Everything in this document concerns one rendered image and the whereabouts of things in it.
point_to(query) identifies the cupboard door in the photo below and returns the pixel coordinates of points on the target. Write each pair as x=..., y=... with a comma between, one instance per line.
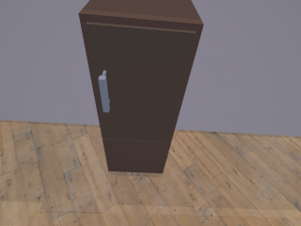
x=145, y=70

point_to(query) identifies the handle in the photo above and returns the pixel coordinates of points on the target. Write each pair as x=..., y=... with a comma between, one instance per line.
x=104, y=92

